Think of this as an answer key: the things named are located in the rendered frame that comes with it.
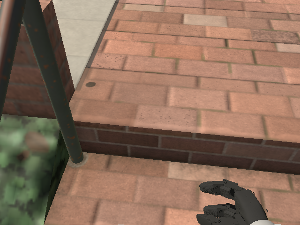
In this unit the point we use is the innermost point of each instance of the right robot hand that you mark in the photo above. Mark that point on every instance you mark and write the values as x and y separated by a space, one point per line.
247 208

